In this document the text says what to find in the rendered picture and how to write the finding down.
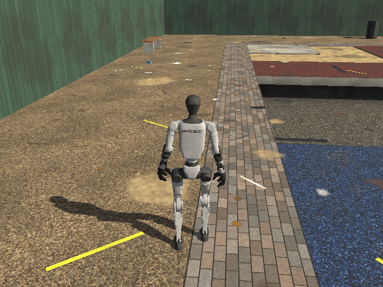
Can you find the robot left forearm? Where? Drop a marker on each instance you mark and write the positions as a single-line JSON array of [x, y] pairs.
[[164, 158]]

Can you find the robot left upper arm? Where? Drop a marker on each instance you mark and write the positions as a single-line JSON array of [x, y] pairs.
[[173, 126]]

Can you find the robot right foot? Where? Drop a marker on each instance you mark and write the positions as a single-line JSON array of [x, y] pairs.
[[204, 237]]

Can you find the left robot hand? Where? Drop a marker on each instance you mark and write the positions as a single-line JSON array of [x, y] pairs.
[[161, 172]]

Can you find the robot right upper arm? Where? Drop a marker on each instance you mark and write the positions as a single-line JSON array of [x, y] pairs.
[[213, 136]]

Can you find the right robot hand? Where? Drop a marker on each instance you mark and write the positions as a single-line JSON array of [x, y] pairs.
[[222, 178]]

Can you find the robot head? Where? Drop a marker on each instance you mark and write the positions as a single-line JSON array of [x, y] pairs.
[[192, 104]]

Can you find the robot right forearm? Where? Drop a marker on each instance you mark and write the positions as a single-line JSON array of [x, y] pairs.
[[219, 161]]

